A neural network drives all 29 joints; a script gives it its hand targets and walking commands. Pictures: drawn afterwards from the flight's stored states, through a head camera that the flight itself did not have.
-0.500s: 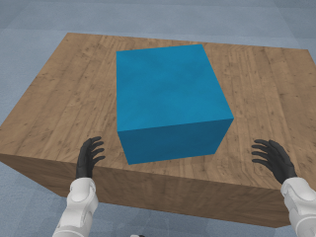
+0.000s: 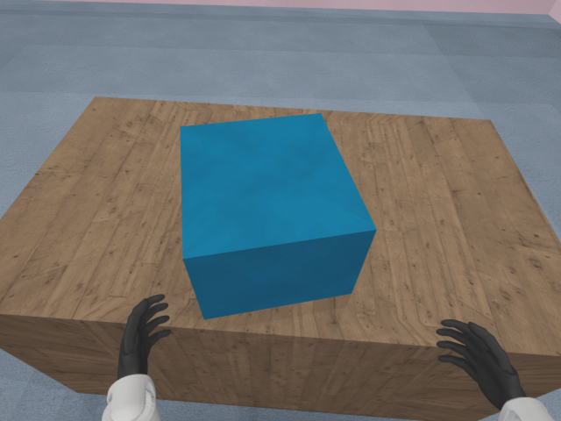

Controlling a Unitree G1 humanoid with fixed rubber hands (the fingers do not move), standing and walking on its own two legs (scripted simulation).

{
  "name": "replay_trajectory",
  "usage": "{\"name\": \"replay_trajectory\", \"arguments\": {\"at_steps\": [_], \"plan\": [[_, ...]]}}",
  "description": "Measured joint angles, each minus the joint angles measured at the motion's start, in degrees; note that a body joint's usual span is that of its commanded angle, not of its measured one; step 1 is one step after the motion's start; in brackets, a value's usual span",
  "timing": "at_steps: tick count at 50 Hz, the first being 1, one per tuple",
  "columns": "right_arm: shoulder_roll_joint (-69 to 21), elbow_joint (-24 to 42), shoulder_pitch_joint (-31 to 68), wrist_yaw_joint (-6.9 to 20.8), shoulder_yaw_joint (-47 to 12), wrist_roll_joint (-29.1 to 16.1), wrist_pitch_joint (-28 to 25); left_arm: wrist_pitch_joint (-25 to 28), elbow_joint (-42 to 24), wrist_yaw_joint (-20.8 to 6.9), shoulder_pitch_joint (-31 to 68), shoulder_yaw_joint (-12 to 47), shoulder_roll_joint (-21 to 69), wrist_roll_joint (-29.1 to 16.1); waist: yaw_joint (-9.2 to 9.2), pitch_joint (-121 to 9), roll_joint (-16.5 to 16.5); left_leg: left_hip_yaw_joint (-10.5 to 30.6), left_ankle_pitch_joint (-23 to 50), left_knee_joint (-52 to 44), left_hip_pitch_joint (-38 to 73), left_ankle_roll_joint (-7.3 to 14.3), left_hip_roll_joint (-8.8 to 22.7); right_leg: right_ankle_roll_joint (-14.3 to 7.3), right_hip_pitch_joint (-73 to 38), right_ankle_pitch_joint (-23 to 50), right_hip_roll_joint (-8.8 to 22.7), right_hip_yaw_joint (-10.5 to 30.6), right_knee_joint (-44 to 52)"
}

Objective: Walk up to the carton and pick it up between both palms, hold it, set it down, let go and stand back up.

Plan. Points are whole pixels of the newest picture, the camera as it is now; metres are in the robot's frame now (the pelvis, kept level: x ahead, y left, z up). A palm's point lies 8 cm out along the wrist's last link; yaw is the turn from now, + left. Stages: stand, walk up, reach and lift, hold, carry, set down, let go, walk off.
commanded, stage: set down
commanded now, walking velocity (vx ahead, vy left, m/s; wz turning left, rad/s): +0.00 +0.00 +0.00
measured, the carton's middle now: (266, 210) +0.51 +0.09 -0.04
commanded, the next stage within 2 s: none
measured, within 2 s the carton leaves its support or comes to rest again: neither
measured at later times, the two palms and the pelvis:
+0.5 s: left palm (126, 401) +0.16 +0.22 -0.04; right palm out of the picture +0.17 -0.27 -0.02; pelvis -0.01 +0.01 +0.00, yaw +0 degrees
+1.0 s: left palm (118, 413) +0.14 +0.24 -0.06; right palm out of the picture +0.19 -0.27 -0.03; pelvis +0.02 +0.01 +0.01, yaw +1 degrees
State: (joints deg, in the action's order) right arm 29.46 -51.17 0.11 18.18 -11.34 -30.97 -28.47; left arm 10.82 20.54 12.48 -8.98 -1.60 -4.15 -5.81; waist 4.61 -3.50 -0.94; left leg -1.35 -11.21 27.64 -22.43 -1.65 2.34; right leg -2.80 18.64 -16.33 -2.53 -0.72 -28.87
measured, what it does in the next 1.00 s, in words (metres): stands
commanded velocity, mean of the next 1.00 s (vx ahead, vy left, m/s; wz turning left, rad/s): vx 0.00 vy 0.00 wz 0.00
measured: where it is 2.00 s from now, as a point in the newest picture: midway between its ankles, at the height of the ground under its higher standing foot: outside the picture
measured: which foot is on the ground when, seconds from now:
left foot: down 0.00-1.00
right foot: down 0.00-1.00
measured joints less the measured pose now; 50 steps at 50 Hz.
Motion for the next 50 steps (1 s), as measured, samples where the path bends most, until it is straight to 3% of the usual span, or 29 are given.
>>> {"name": "replay_trajectory", "arguments": {"at_steps": [9, 17, 24, 30, 39, 50], "plan": [[1.5, 2.9, -5.7, -0.8, -1.3, -0.5, -1.9, 1.7, -1.9, -1.6, -5.9, -1.4, 1.8, 2.1, -0.45, 0.4, 0.4, 0.0, 0.0, -1.7, 4.1, 0.3, -0.6, 0.4, -4.1, 0.0, 0.4, 0.4, 1.7], [1.8, 5.0, -10.5, 0.1, 0.0, -0.3, -1.5, 1.8, -3.8, -1.1, -12.0, 0.1, 0.2, 1.7, -1.31, 1.4, -1.5, 0.4, -0.6, -0.7, 6.1, 0.3, -0.6, 0.3, -6.4, -0.5, 0.3, 0.4, 1.1], [-0.2, 5.7, -10.1, 0.2, 1.4, 1.4, 2.1, -0.8, -2.8, 0.3, -9.3, 1.9, -1.7, 1.1, -1.38, 2.8, -2.4, -0.1, -0.8, 0.6, 6.1, 0.5, -0.7, 0.4, -5.8, -0.8, 0.4, 1.0, -0.8], [-1.8, 6.4, -8.1, 0.2, 2.7, 3.8, 4.7, -2.7, -2.2, 0.9, -6.0, 2.1, -1.1, 1.9, -1.50, 3.2, -1.2, -0.9, -1.0, 1.0, 5.6, 1.1, -1.0, 1.0, -5.1, -0.8, 0.7, 1.9, -1.3], [-1.7, 5.2, -8.0, -0.9, 3.4, 6.4, 5.4, -3.7, -1.6, -0.8, -8.1, 1.5, 0.5, 4.0, -1.20, 3.1, 0.3, -1.0, -1.3, -0.7, 7.0, 1.5, -1.3, 1.5, -7.1, -0.3, 0.9, 2.2, 1.8], [-3.2, 3.8, -10.6, -2.8, 4.0, 8.4, 3.7, -3.1, -0.7, -3.3, -12.4, 0.5, -3.7, 4.9, -1.45, 3.2, -2.8, 1.4, -0.8, -2.8, 8.6, 0.5, -1.1, 0.6, -10.1, 0.2, 0.4, 0.1, 5.2]]}}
